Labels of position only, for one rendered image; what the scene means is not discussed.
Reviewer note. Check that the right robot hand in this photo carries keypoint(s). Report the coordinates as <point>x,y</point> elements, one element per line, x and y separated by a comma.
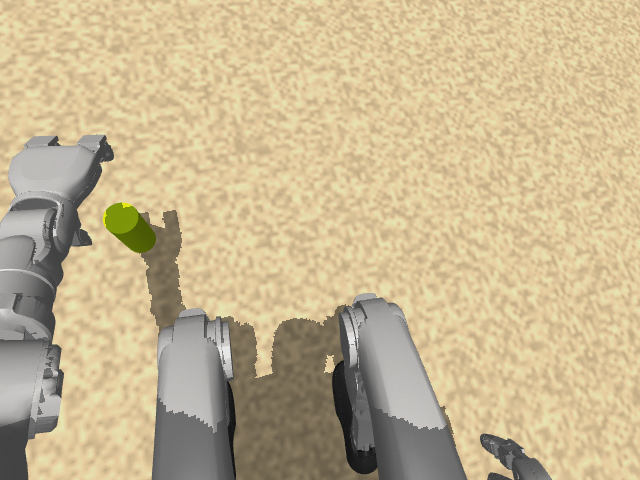
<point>513,457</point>

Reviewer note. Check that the left robot hand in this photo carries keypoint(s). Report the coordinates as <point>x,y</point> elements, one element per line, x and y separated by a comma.
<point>71,172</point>

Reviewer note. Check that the right robot foot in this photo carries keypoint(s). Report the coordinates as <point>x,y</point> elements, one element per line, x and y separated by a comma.
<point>360,461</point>

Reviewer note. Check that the left robot arm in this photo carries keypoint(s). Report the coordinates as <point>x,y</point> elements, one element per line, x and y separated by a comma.
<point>35,237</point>

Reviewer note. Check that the can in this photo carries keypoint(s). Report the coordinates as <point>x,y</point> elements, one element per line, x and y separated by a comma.
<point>125,223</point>

